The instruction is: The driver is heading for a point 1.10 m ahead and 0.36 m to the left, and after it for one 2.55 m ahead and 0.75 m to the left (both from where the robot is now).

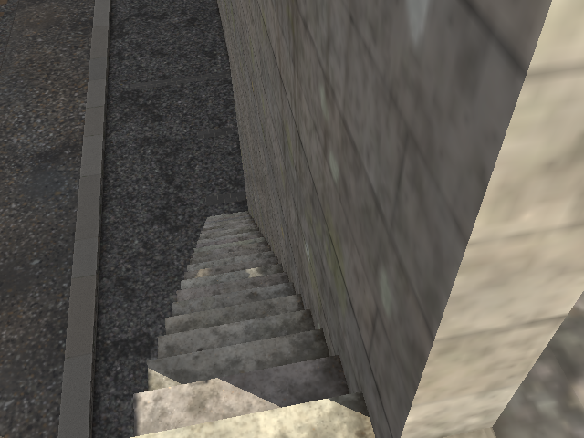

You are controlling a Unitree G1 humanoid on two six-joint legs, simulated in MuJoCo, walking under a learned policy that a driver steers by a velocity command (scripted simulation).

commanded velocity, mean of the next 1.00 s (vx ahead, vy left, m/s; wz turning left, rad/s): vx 0.12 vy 0.04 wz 0.51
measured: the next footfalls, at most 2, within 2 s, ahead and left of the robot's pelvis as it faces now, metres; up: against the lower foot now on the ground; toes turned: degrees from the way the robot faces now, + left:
left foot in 0.22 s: +0.24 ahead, +0.07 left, +0.00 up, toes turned +9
right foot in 0.82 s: +0.37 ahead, -0.08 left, +0.00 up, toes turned +48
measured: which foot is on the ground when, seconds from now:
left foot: up 0.00-0.20, down 0.22-0.82, up 0.84-1.00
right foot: down 0.00-0.22, up 0.24-0.80, down 0.82-1.00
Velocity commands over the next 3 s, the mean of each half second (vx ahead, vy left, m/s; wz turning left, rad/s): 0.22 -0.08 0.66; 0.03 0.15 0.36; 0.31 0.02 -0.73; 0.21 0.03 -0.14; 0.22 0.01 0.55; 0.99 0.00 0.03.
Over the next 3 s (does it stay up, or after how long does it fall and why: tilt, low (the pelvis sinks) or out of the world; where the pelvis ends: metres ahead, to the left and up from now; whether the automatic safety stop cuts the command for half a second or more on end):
stays up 0.36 0.22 -0.08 its command is cut before an obstacle from the start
